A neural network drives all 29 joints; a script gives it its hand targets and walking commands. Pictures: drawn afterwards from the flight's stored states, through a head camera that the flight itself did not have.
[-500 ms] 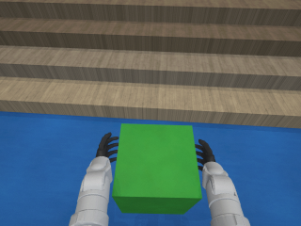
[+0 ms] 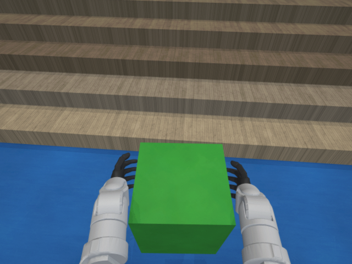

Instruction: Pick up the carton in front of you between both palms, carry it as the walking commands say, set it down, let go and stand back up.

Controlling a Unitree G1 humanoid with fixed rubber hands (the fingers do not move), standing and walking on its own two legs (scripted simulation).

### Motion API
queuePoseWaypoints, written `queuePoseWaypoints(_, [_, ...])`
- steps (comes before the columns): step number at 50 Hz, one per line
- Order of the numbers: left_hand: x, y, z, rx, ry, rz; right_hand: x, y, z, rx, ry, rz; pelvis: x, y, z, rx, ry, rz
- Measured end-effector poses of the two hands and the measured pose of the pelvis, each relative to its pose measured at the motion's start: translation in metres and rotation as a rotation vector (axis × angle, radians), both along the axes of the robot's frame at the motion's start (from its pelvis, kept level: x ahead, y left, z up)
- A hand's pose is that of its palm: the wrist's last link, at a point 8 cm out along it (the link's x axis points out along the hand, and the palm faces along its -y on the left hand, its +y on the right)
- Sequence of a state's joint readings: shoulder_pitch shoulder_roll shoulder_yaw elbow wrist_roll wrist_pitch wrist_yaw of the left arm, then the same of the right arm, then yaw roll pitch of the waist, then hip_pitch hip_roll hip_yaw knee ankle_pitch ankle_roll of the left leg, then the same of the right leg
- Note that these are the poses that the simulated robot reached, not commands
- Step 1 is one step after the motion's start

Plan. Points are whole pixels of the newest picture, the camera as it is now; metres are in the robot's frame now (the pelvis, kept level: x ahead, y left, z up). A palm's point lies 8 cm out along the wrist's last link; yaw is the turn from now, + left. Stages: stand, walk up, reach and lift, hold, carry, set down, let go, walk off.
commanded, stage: reach and lift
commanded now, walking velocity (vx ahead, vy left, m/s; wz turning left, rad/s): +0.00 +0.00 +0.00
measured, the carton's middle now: (179, 201) +0.31 +0.00 -0.05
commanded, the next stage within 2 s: hold in 0.66 s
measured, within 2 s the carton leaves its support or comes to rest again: neither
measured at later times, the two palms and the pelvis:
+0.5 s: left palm (117, 178) +0.31 +0.15 +0.04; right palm (242, 185) +0.30 -0.14 +0.03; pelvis +0.02 +0.00 +0.01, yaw +0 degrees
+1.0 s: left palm (114, 179) +0.30 +0.16 +0.06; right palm (243, 184) +0.29 -0.14 +0.05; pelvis +0.01 +0.00 +0.01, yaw +0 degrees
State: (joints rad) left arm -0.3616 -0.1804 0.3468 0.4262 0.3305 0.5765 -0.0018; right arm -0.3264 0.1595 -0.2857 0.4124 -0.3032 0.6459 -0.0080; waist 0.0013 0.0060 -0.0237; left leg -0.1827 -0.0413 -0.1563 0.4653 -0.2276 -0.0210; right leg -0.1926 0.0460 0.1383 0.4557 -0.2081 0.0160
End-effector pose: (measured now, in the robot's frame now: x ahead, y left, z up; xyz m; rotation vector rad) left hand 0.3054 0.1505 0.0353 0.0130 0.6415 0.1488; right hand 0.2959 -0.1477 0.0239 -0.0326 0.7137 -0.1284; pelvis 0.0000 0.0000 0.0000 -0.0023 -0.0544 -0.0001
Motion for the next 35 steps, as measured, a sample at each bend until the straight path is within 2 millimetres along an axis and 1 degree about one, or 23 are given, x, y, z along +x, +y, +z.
queuePoseWaypoints(16, [0.006, 0.003, 0.005, 0.014, 0.006, -0.008, 0.008, 0.003, 0.007, -0.02, 0.002, 0.014, 0.015, 0.0, 0.005, -0.003, -0.01, 0.008])
queuePoseWaypoints(23, [0.007, 0.004, 0.007, 0.018, 0.011, -0.022, 0.008, 0.003, 0.01, -0.026, 0.003, 0.012, 0.021, 0.003, 0.006, -0.003, -0.015, 0.006])
queuePoseWaypoints(29, [0.006, 0.004, 0.009, 0.021, 0.012, -0.029, 0.005, 0.003, 0.012, -0.027, 0.002, 0.01, 0.022, 0.004, 0.007, -0.003, -0.024, 0.003])
queuePoseWaypoints(35, [0.003, 0.004, 0.012, 0.021, 0.009, -0.024, 0.002, 0.004, 0.015, -0.026, -0.003, 0.011, 0.019, 0.005, 0.007, -0.002, -0.034, 0.001])
